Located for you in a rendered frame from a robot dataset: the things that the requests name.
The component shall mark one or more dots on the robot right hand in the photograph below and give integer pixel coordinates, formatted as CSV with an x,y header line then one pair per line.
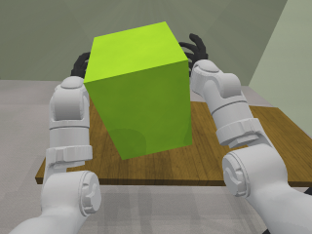
x,y
199,50

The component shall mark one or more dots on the robot left forearm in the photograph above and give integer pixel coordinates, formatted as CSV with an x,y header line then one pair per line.
x,y
69,123

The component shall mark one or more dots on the right robot upper arm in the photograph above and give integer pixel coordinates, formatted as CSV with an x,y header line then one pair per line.
x,y
258,174

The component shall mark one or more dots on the table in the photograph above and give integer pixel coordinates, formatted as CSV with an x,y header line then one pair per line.
x,y
197,164

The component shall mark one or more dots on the robot left hand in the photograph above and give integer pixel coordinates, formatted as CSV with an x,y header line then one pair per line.
x,y
80,66

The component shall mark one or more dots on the robot right forearm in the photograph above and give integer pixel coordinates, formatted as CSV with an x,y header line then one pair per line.
x,y
222,92

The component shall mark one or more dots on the left robot upper arm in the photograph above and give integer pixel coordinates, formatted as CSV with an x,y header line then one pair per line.
x,y
67,201

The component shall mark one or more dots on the carton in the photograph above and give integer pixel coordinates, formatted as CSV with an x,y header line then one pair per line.
x,y
138,80

